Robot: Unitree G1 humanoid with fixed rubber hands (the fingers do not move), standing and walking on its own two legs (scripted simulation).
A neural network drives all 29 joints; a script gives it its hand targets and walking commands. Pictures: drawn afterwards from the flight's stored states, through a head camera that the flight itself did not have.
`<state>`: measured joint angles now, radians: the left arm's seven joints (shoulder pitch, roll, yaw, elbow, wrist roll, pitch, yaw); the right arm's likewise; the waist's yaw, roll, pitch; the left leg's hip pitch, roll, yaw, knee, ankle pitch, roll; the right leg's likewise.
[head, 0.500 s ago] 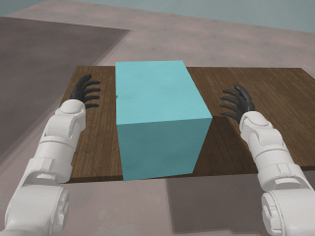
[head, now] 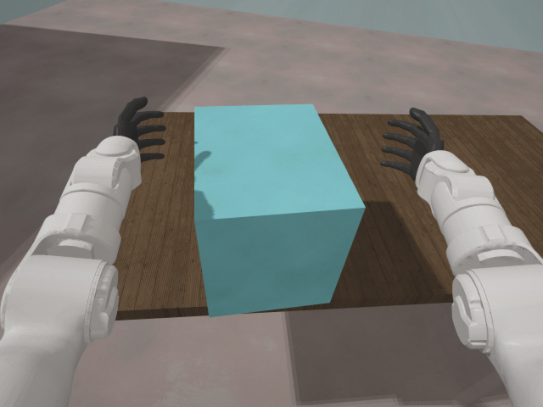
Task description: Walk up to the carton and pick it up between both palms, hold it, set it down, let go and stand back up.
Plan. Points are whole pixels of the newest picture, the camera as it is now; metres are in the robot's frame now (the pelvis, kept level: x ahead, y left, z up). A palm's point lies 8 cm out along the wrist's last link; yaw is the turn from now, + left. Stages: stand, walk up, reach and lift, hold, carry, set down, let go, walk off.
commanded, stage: reach and lift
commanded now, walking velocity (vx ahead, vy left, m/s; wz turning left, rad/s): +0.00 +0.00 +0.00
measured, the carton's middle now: (263, 206) +0.53 +0.03 +0.00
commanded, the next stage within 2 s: none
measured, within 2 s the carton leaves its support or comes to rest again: neither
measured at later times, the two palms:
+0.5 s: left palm (131, 191) +0.43 +0.24 +0.11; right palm (417, 200) +0.43 -0.21 +0.13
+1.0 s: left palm (163, 193) +0.46 +0.21 +0.08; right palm (406, 201) +0.46 -0.21 +0.10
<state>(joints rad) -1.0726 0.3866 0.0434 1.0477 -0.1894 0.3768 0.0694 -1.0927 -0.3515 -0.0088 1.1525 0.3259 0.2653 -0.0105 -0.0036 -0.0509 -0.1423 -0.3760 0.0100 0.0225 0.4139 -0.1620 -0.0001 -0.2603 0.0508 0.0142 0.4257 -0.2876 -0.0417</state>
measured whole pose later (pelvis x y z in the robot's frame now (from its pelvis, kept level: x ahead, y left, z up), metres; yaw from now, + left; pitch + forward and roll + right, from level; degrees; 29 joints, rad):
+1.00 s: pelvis +0.00 +0.00 -0.01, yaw -1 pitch +24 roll +0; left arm -1.04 0.28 0.02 1.33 -0.20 -0.20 0.05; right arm -1.01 -0.35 0.03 1.31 0.33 -0.19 0.03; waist 0.01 -0.05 -0.26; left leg -0.71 0.02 0.02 0.41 -0.10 0.00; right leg -0.60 0.06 0.01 0.43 -0.24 -0.04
